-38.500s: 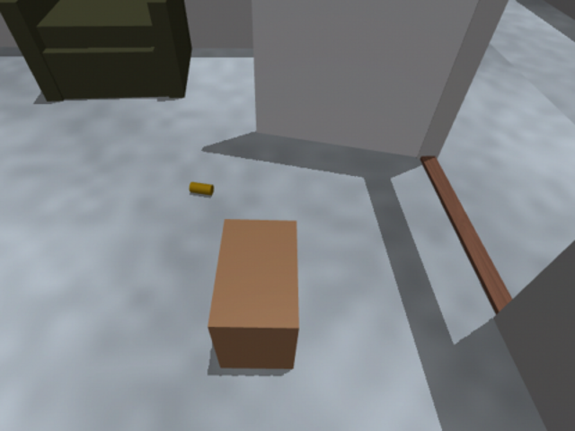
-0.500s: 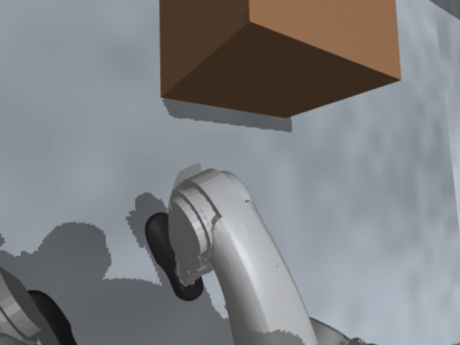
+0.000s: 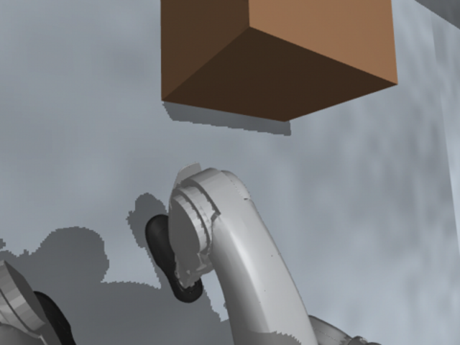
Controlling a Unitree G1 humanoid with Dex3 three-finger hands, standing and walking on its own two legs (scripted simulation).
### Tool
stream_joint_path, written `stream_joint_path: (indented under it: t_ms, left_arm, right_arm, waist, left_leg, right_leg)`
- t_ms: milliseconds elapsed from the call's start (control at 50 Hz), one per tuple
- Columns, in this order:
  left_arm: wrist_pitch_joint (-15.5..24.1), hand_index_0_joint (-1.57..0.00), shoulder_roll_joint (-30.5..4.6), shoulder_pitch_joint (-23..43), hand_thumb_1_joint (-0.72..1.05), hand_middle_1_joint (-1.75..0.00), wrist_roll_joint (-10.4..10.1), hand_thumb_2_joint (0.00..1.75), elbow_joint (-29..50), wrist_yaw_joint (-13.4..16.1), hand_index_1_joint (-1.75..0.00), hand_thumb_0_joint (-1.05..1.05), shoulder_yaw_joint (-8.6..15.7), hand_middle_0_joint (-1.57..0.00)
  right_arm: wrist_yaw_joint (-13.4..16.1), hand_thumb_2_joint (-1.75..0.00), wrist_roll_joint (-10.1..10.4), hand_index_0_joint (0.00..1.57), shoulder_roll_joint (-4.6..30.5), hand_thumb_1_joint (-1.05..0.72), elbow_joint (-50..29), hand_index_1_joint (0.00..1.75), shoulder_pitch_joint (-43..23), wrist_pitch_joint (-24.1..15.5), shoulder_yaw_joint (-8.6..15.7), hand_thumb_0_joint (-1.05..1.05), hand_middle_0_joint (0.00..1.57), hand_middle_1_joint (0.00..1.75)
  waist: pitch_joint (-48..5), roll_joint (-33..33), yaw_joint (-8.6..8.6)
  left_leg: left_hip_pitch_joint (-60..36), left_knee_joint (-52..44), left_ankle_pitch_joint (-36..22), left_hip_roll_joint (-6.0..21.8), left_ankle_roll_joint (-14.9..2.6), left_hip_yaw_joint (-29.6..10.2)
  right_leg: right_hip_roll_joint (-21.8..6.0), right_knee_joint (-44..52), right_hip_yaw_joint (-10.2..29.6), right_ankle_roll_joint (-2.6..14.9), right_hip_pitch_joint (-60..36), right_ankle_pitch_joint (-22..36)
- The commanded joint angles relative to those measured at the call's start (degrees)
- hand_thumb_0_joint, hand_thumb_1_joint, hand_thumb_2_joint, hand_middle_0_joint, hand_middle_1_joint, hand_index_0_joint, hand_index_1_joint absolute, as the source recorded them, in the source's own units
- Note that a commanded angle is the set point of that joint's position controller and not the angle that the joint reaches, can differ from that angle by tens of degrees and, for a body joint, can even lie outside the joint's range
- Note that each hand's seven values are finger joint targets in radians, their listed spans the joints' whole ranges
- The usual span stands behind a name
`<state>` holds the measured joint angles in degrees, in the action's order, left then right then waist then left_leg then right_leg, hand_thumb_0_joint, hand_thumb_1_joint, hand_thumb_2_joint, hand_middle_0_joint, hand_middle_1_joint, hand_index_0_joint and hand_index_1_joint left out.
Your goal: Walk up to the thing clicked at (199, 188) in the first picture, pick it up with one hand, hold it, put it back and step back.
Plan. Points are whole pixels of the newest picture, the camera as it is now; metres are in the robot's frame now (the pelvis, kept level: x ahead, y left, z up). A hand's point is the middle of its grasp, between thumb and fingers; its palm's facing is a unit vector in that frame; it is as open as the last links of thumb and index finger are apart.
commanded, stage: close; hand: left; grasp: from above
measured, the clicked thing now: out of the picture +0.43 +0.34 -0.28
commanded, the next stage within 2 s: settle in 0.48 s
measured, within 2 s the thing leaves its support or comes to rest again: leaves its support in 1.08 s
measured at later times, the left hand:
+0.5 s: hand out of the picture +0.42 +0.33 -0.26, palm faces -0.08 -0.42 -0.90, open 8.2 cm
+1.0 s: hand out of the picture +0.42 +0.33 -0.26, palm faces -0.04 -0.45 -0.89, open 8.2 cm
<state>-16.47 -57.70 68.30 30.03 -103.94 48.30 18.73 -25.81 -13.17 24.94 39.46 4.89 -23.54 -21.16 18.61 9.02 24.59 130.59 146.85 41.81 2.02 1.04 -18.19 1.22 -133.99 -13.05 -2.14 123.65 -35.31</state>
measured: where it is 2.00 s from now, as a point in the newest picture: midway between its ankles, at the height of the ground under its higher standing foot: (127, 311)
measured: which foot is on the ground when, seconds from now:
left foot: down 0.00-1.00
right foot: down 0.00-1.00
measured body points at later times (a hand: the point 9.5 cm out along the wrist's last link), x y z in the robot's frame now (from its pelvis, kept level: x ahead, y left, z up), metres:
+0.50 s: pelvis +0.00 +0.00 +0.00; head +0.29 +0.11 +0.32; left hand +0.42 +0.35 -0.21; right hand +0.02 -0.24 -0.04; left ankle +0.07 +0.13 -0.27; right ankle +0.13 -0.11 -0.27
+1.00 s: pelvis +0.00 +0.00 +0.00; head +0.29 +0.12 +0.32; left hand +0.42 +0.35 -0.21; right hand +0.02 -0.24 -0.04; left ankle +0.07 +0.13 -0.27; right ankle +0.13 -0.11 -0.27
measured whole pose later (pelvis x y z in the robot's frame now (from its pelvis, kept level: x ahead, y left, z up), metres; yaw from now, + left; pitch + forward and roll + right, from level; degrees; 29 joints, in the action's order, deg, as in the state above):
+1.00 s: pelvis +0.00 +0.00 +0.00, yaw +1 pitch +24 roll -15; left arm -18.2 -54.2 67.9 29.1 -100.0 47.1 18.5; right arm -26.0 -12.5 23.9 41.5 6.2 -24.1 -19.5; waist 17.6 8.5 22.7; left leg 130.1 145.9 41.9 1.9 1.2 -17.6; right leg 0.9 -133.6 -12.7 -1.9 123.4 -35.7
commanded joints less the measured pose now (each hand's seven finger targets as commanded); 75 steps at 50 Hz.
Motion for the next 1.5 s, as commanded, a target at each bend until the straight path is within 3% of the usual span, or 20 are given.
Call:
stream_joint_path:
  t_ms: [0, 180, 260, 420, 560, 640, 700, 760, 840, 940, 1040, 1100, 1160, 1220, 1260, 1280, 1320, 1400, 1420, 1480]
  left_arm:
    - [-0.3, -0.69, -7.0, 10.1, 0.24, -0.59, -0.1, 0.65, 4.7, 0.7, -0.61, 0.0, -2.5, -0.71]
    - [0.0, -0.75, -7.2, 9.6, 0.31, -0.51, 1.0, 0.61, 3.9, 1.2, -0.54, 0.0, -1.9, -0.78]
    - [0.1, -0.78, -6.9, 10.2, 0.35, -0.51, 1.5, 0.63, 3.7, 1.4, -0.55, 0.0, -2.3, -0.81]
    - [0.3, -0.83, -6.4, 10.6, 0.4, -0.47, -0.1, 0.61, 4.1, 1.3, -0.51, 0.0, -2.6, -0.87]
    - [0.5, -0.86, -6.6, 9.9, 0.43, -0.47, 0.3, 0.6, 3.8, 0.7, -0.51, 0.0, -2.5, -0.89]
    - [0.2, -0.96, -5.9, 9.7, 0.53, -0.54, 0.2, 0.62, 3.7, 0.6, -0.55, 0.0, -2.8, -0.97]
    - [-0.1, -0.97, -5.1, 10.0, 0.54, -0.54, -1.3, 0.64, 3.7, 0.6, -0.56, 0.0, -2.6, -0.98]
    - [-0.2, -0.98, -6.0, 10.1, 0.57, -0.55, -0.5, 0.66, 4.0, 0.6, -0.57, 0.0, -2.3, -1.0]
    - [-0.7, -1.0, -5.3, 11.6, 0.6, -0.59, -1.9, 0.69, 6.6, 0.9, -0.61, 0.0, -1.8, -1.02]
    - [-1.9, -0.99, -5.9, 14.2, 0.59, -0.57, -0.2, 0.71, 11.2, 0.7, -0.6, 0.0, -2.0, -1.02]
    - [-3.7, -0.97, -9.9, 16.8, 0.57, -0.54, 5.1, 0.62, 20.3, 0.6, -0.55, 0.0, 0.2, -0.97]
    - [-5.1, -0.95, -7.1, 16.9, 0.56, -0.54, 7.5, 0.56, 22.6, -0.7, -0.53, 0.0, -0.6, -0.94]
    - [-6.5, -0.96, -3.9, 14.3, 0.56, -0.51, 7.9, 0.57, 23.8, -1.4, -0.51, 0.0, -0.2, -0.96]
    - [-8.0, -0.98, 1.6, 11.9, 0.58, -0.53, 7.4, 0.62, 20.2, -1.6, -0.53, 0.0, -0.8, -0.97]
    - [-8.2, -1.04, 1.5, 11.8, 0.65, -0.49, 7.0, 0.63, 18.9, -1.6, -0.5, 0.0, 0.6, -1.04]
    - [-8.2, -1.07, 3.2, 12.3, 0.69, -0.5, 6.8, 0.68, 19.0, -1.8, -0.51, 0.0, 0.4, -1.08]
    - [-8.2, -1.11, 3.8, 14.9, 0.73, -0.47, 6.6, 0.67, 18.1, -2.1, -0.49, 0.0, -0.2, -1.12]
    - [-7.1, -1.17, 2.0, 18.0, 0.81, -0.47, 6.5, 0.67, 18.2, -2.5, -0.49, 0.0, 0.5, -1.18]
    - [-6.8, -1.16, 1.0, 18.1, 0.8, -0.47, 6.9, 0.67, 18.6, -2.5, -0.49, 0.0, 1.6, -1.17]
    - [-6.4, -1.16, 1.7, 19.3, 0.8, -0.45, 8.0, 0.65, 17.3, -2.9, -0.47, 0.0, 0.5, -1.18]
  right_arm:
    - [-0.2, -0.9, 0.0, 0.2, 19.8, -0.89, 2.0, 0.3, 11.4, -0.3, 4.5, 0.0, 0.2, 0.3]
    - [0.1, -0.9, 0.7, 0.2, 19.6, -0.89, 3.1, 0.3, 12.0, -0.6, 4.9, 0.0, 0.2, 0.3]
    - [0.0, -0.9, 0.5, 0.2, 19.8, -0.89, 3.1, 0.3, 12.5, -0.8, 5.2, 0.0, 0.2, 0.3]
    - [-0.1, -0.9, 0.2, 0.2, 19.8, -0.89, 2.4, 0.3, 12.3, -1.0, 4.8, 0.0, 0.2, 0.3]
    - [0.3, -0.9, 0.4, 0.2, 19.7, -0.89, 3.6, 0.3, 11.2, -1.4, 5.0, 0.0, 0.2, 0.3]
    - [0.3, -0.9, 0.3, 0.2, 19.9, -0.91, 3.2, 0.3, 12.0, -1.3, 5.2, 0.0, 0.2, 0.3]
    - [0.1, -0.9, 0.3, 0.2, 20.2, -0.9, 3.0, 0.3, 12.5, -1.3, 5.3, 0.0, 0.2, 0.3]
    - [0.2, -0.9, 0.7, 0.2, 20.1, -0.9, 3.7, 0.3, 12.2, -1.3, 5.5, 0.0, 0.2, 0.3]
    - [-0.2, -0.9, 0.8, 0.2, 19.5, -0.91, 3.7, 0.3, 11.9, -1.3, 5.9, 0.0, 0.2, 0.3]
    - [-0.5, -0.9, 1.2, 0.2, 18.3, -0.91, 4.1, 0.3, 13.2, -0.6, 6.5, 0.0, 0.2, 0.3]
    - [-0.5, -0.9, 1.9, 0.2, 16.7, -0.9, 5.7, 0.3, 15.1, 0.7, 9.0, 0.0, 0.2, 0.3]
    - [-0.7, -0.89, 1.9, 0.2, 16.5, -0.89, 6.6, 0.3, 16.3, 1.5, 11.4, 0.0, 0.2, 0.3]
    - [-0.5, -0.89, 2.8, 0.2, 16.2, -0.88, 7.3, 0.3, 17.0, 2.2, 13.9, 0.0, 0.2, 0.3]
    - [-0.6, -0.89, 3.7, 0.2, 15.2, -0.88, 8.7, 0.3, 17.7, 2.7, 15.4, 0.0, 0.2, 0.3]
    - [-0.2, -0.89, 4.0, 0.2, 13.7, -0.88, 9.8, 0.3, 18.1, 2.8, 15.1, 0.0, 0.2, 0.3]
    - [-0.2, -0.89, 4.0, 0.2, 14.3, -0.88, 10.2, 0.3, 18.4, 2.7, 16.1, 0.0, 0.2, 0.3]
    - [0.0, -0.89, 3.7, 0.2, 12.9, -0.88, 11.4, 0.3, 17.8, 2.6, 15.7, 0.0, 0.2, 0.3]
    - [0.5, -0.89, 2.8, 0.2, 12.6, -0.88, 13.2, 0.3, 17.4, 1.9, 16.2, 0.0, 0.2, 0.3]
    - [0.6, -0.89, 3.2, 0.2, 12.9, -0.88, 12.8, 0.3, 18.3, 1.9, 16.7, 0.0, 0.2, 0.3]
    - [1.2, -0.89, 3.2, 0.2, 13.2, -0.88, 11.6, 0.3, 17.0, 1.7, 17.6, 0.0, 0.2, 0.3]
  waist:
    - [-35.1, -27.0, 6.04]
    - [-35.4, -27.6, 5.28]
    - [-35.2, -27.5, 6.04]
    - [-35.9, -27.5, 5.94]
    - [-34.6, -26.9, 5.6]
    - [-35.5, -27.0, 5.84]
    - [-35.4, -27.4, 6.12]
    - [-35.5, -27.4, 5.78]
    - [-36.3, -29.3, 4.27]
    - [-40.9, -32.6, 3.46]
    - [-49.4, -38.7, 0.32]
    - [-50.9, -40.7, 0.55]
    - [-54.4, -39.9, -1.7]
    - [-51.7, -36.7, -1.61]
    - [-50.9, -33.8, -2.33]
    - [-49.9, -33.6, -1.54]
    - [-46.9, -31.4, -0.93]
    - [-47.4, -28.7, -1.14]
    - [-50.6, -29.7, -2.14]
    - [-53.3, -31.1, -2.71]
  left_leg:
    - [-23.4, -14.9, -9.5, 1.4, -1.0, 5.4]
    - [-23.3, -16.0, -9.7, 1.8, -0.79, 4.6]
    - [-23.6, -16.0, -8.7, 1.6, -1.11, 4.4]
    - [-24.4, -15.6, -11.1, 1.5, -0.95, 4.4]
    - [-23.5, -15.6, -8.2, 1.3, -0.97, 5.3]
    - [-23.9, -16.1, -9.0, 1.5, -1.01, 4.9]
    - [-25.2, -16.2, -9.5, 1.4, -0.95, 4.3]
    - [-24.2, -16.2, -8.8, 1.5, -1.0, 4.7]
    - [-25.9, -16.8, -9.5, 1.6, -0.6, 4.8]
    - [-27.7, -17.0, -13.4, 1.8, -0.31, 5.7]
    - [-30.9, -18.1, -16.4, 2.2, 0.13, 7.9]
    - [-32.0, -19.1, -16.9, 1.9, 0.42, 8.6]
    - [-33.1, -21.0, -16.4, 1.8, 0.33, 8.7]
    - [-30.1, -21.5, -14.0, 1.7, -0.1, 8.5]
    - [-28.2, -21.5, -12.1, 1.5, -0.71, 9.1]
    - [-27.8, -21.7, -11.9, 1.3, -0.7, 9.1]
    - [-26.3, -21.8, -9.7, 1.1, -1.08, 9.2]
    - [-24.4, -21.6, -8.5, 0.4, -1.7, 11.1]
    - [-26.2, -22.2, -9.3, 0.5, -1.46, 11.2]
    - [-27.3, -22.4, -9.6, 0.4, -1.25, 12.0]
  right_leg:
    - [2.6, 11.4, -4.9, 1.61, -21.2, 13.1]
    - [2.6, 11.5, -4.9, 1.74, -21.4, 13.8]
    - [2.6, 11.9, -5.1, 1.75, -20.8, 12.4]
    - [2.3, 11.2, -5.0, 1.69, -21.6, 14.3]
    - [2.7, 12.1, -4.8, 1.68, -20.7, 11.7]
    - [3.0, 12.4, -4.8, 1.81, -21.4, 12.6]
    - [2.4, 11.1, -5.3, 1.76, -21.3, 12.7]
    - [2.6, 12.1, -4.9, 1.67, -20.9, 12.7]
    - [2.1, 10.9, -5.0, 1.78, -21.0, 12.9]
    - [1.9, 11.1, -4.1, 1.78, -22.0, 16.7]
    - [2.1, 12.4, -2.4, 2.52, -23.7, 18.9]
    - [2.1, 11.8, -2.0, 3.02, -22.4, 18.6]
    - [2.1, 13.0, -1.7, 3.49, -21.6, 17.3]
    - [1.6, 13.0, -1.6, 3.45, -18.2, 15.4]
    - [1.7, 14.1, -0.9, 3.3, -17.9, 14.0]
    - [1.4, 13.9, -0.9, 3.22, -16.7, 13.7]
    - [1.2, 14.7, -0.4, 2.94, -15.0, 11.6]
    - [1.4, 16.9, 1.5, 2.38, -17.4, 8.8]
    - [1.4, 17.0, 1.6, 2.57, -18.0, 9.4]
    - [1.4, 17.4, 2.3, 2.73, -18.3, 8.9]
